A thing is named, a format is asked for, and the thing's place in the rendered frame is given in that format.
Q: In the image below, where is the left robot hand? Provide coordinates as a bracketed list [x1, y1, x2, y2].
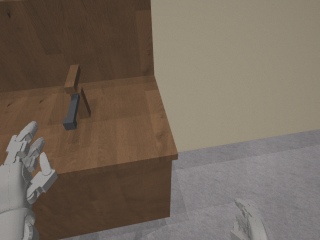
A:
[0, 121, 58, 214]

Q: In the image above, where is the counter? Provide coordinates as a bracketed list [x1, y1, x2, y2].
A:
[0, 0, 178, 240]

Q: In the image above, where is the right robot hand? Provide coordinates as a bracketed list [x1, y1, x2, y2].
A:
[230, 197, 269, 240]

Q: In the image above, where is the tap lever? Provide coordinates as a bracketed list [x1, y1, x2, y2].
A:
[62, 94, 80, 131]

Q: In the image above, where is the left robot forearm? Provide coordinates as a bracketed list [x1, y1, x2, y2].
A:
[0, 207, 40, 240]

